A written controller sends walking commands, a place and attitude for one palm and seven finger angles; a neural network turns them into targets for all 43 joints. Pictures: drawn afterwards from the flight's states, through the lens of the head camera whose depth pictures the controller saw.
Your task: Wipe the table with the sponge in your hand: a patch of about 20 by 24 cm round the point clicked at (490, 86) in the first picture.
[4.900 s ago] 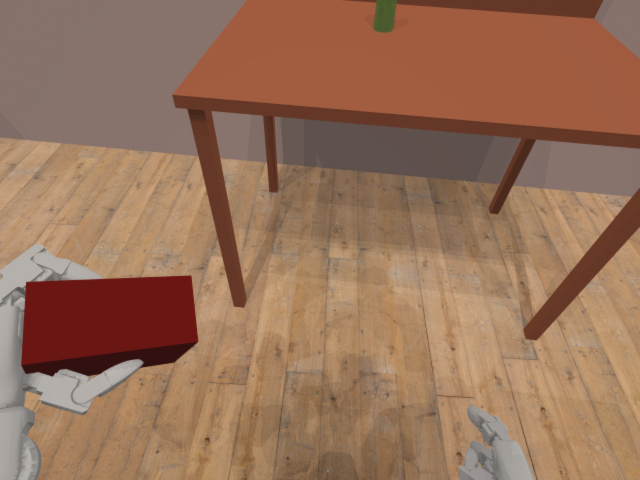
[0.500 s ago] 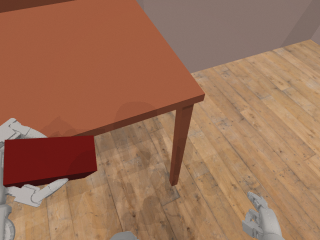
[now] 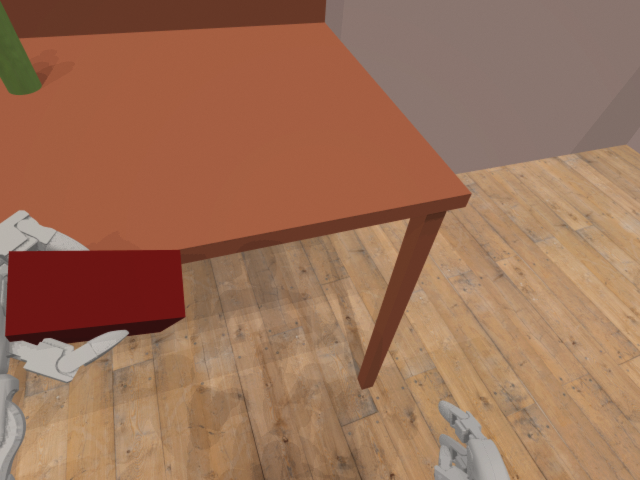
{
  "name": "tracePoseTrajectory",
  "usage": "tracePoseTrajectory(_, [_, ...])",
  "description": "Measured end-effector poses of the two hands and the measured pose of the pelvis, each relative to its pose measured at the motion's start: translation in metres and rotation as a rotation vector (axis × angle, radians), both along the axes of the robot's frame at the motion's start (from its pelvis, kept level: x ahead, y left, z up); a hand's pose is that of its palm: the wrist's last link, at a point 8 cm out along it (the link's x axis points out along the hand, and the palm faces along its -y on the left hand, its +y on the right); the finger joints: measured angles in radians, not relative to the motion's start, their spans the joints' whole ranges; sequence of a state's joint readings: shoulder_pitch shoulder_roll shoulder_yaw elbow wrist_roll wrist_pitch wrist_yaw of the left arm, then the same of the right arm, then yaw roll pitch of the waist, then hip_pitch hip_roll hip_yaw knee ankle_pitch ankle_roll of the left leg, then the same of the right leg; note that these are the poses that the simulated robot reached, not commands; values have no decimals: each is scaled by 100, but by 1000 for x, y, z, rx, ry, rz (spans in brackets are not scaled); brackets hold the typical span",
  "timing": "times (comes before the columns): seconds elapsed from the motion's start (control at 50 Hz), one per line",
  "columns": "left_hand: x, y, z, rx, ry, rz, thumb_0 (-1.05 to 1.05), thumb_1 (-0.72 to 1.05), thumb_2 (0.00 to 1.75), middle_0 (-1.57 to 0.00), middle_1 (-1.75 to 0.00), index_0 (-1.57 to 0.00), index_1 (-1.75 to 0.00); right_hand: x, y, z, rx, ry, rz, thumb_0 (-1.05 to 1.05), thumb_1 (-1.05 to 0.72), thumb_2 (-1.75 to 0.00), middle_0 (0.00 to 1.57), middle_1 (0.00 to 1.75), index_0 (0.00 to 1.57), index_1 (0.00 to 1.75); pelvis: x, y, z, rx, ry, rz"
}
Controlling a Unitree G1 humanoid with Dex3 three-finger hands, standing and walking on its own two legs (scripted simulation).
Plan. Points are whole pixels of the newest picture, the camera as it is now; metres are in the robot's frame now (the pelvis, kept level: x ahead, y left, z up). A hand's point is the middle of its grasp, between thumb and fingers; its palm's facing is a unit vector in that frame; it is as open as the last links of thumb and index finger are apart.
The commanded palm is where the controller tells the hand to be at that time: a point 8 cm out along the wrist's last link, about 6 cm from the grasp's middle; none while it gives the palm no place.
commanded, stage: come to a stop and stand still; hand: left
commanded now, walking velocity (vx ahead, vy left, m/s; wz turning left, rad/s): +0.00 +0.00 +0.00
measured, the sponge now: (124, 297) +0.24 +0.23 +0.15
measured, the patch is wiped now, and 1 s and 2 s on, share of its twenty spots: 0.00 0.00 0.00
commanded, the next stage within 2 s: look again from close up in 1.44 s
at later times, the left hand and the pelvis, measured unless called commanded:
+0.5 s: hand out of the picture +0.15 +0.27 +0.18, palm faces +0.52 -0.77 -0.37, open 10.2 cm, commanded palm +0.08 +0.29 +0.18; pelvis -0.05 +0.00 +0.00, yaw +6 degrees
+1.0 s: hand (25, 350) +0.16 +0.26 +0.18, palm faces +0.39 -0.83 -0.41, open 10.2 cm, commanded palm +0.10 +0.30 +0.18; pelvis -0.06 +0.02 +0.00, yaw +1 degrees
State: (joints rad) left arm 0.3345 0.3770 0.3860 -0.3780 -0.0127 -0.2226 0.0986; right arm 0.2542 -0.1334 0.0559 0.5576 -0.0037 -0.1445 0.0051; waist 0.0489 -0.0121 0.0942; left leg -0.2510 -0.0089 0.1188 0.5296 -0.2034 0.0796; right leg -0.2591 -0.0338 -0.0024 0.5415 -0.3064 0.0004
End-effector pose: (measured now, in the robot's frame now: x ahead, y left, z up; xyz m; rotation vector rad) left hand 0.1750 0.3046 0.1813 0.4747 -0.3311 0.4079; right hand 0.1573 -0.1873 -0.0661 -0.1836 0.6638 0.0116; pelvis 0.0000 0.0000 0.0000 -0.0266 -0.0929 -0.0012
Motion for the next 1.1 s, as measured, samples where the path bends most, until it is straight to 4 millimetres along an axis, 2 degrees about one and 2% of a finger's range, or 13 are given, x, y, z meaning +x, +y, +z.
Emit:
tracePoseTrajectory(0.04, [-9, 10, 9, -2, -46, 52, -1, -51, 99, -73, -133, -76, -133, -1, 1, 1, -5, -6, 22, 1, -90, -90, 21, 30, 21, 30, -5, 1, 1, -3, -3, 11])
tracePoseTrajectory(0.1, [-21, 12, 15, -21, -85, 77, -1, -51, 99, -73, -133, -76, -133, 0, -1, 3, -16, -20, 41, 2, -90, -90, 21, 30, 21, 30, -10, 2, 1, -3, -6, 28])
tracePoseTrajectory(0.2, [-33, -3, 1, -70, -28, 48, -1, -51, 99, -73, -133, -76, -133, 5, -10, 10, -37, -50, 42, 2, -90, -90, 21, 30, 21, 30, -17, 2, 3, 5, -6, 62])
tracePoseTrajectory(0.28, [-45, -6, -7, -60, 30, 51, -1, -51, 99, -73, -133, -76, -133, 7, -17, 15, -61, -60, 47, 1, -90, -90, 20, 30, 21, 30, -25, -3, 4, 11, -3, 88])
tracePoseTrajectory(0.4, [-67, 2, 6, 1, 7, 75, -1, -51, 99, -73, -133, -76, -133, 1, -23, 18, -100, -45, 63, 1, -90, -90, 20, 30, 21, 30, -39, -5, 4, 0, 3, 88])
tracePoseTrajectory(0.52, [-75, 2, 14, 12, -15, 81, -1, -51, 99, -73, -133, -76, -133, -15, -19, 11, -62, -25, 49, 1, -90, -90, 20, 30, 20, 30, -50, -5, 4, 5, -3, 106])
tracePoseTrajectory(0.58, [-83, -1, 10, 21, 3, 94, -1, -51, 99, -73, -133, -76, -133, -20, -15, 3, -34, -14, 66, 1, -90, -90, 20, 30, 20, 30, -53, -9, 0, 23, 11, 129])
tracePoseTrajectory(0.66, [-94, -6, 1, 2, 56, 78, -1, -51, 99, -73, -133, -76, -133, -29, -13, -5, -49, 34, 80, 1, -90, -90, 20, 30, 21, 30, -59, -4, 0, 22, 32, 93])
tracePoseTrajectory(0.72, [-93, -1, -7, -30, 90, 62, -1, -51, 99, -73, -133, -76, -133, -38, -11, -3, -65, 60, 53, 1, -90, -90, 20, 30, 21, 30, -58, 3, 4, 25, 64, 57])
tracePoseTrajectory(0.78, [-82, 10, -14, -31, 73, 52, -1, -51, 99, -73, -133, -76, -133, -44, -9, -6, -87, 42, 26, 1, -90, -90, 20, 30, 21, 30, -60, 13, -2, 7, 72, 54])
tracePoseTrajectory(0.86, [-63, 18, -10, -39, 45, 45, -1, -51, 99, -73, -133, -76, -133, -55, -4, -5, -71, 53, -4, 1, -90, -90, 20, 30, 21, 30, -63, 17, 1, 39, 47, 38])
tracePoseTrajectory(1.0, [-53, -3, 13, 38, 8, -73, -1, -51, 99, -73, -133, -76, -133, -60, -3, -3, -34, 41, -42, 1, -90, -90, 20, 30, 21, 30, -58, 20, 3, 15, 61, 18])
tracePoseTrajectory(1.1, [-57, 4, 5, 28, 78, -64, -1, -51, 100, -73, -133, -76, -133, -59, -11, -2, -55, 56, -75, 1, -90, -90, 20, 30, 21, 30, -54, 23, 6, 9, 82, 11])
